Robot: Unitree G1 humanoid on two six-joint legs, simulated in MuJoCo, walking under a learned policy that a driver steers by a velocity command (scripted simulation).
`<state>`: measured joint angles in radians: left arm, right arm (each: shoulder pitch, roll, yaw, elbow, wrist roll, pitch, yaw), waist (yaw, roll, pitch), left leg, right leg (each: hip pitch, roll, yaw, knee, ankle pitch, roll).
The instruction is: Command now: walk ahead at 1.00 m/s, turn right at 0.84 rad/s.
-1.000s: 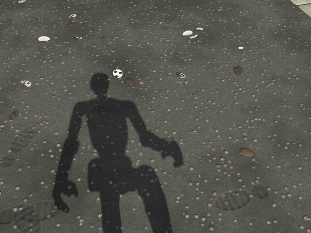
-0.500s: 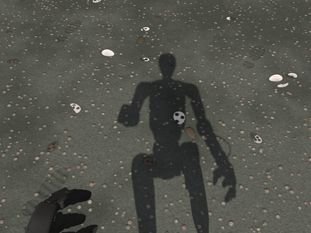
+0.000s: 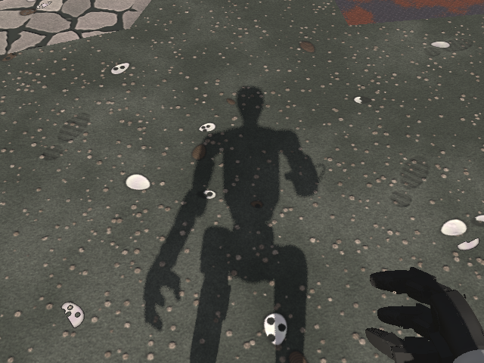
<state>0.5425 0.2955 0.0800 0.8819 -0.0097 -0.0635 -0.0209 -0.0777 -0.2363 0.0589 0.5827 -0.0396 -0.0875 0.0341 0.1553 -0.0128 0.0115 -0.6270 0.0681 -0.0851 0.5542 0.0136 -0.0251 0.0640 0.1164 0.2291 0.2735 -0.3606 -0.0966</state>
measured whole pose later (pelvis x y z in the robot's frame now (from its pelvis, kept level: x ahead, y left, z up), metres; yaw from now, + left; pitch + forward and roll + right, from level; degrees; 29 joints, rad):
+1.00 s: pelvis +0.88 -0.23 +0.00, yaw -52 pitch +1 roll +1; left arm 0.26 0.38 0.06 0.74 0.03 -0.05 -0.03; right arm 0.26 -0.30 -0.04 0.72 -0.05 -0.07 0.00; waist 0.00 -0.05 0.00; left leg -0.33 0.01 0.02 0.57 -0.25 -0.01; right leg -0.39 0.08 0.08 1.27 -0.31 -0.11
